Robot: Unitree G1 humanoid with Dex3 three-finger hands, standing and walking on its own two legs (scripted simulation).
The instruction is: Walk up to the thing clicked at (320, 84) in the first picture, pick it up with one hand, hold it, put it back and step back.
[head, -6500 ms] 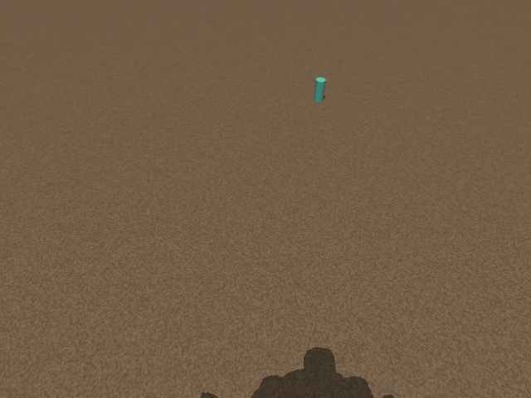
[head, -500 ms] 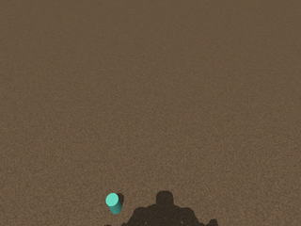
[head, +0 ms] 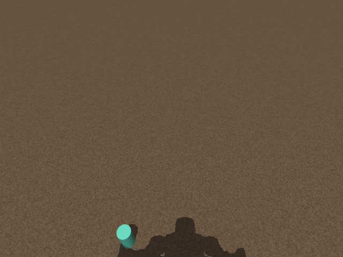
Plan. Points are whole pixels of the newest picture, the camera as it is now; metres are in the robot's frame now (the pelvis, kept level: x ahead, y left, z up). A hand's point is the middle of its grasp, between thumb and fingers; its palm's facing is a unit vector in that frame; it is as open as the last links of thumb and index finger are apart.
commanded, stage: walk up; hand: left
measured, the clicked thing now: (126, 236) +0.38 +0.25 -0.70
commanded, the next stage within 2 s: stand in 0.64 s
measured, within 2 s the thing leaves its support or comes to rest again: neither
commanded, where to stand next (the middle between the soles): +0.05 +0.00 m, yaw +0 degrees
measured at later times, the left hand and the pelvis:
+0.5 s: hand out of the picture +0.08 +0.25 -0.16, palm faces +0.00 -0.95 -0.32, open 7.4 cm; pelvis +0.00 +0.00 +0.00, yaw +0 degrees
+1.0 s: hand out of the picture +0.09 +0.26 -0.15, palm faces -0.02 -0.94 -0.34, open 7.4 cm; pelvis +0.01 +0.01 +0.00, yaw +0 degrees
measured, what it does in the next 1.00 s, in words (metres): stands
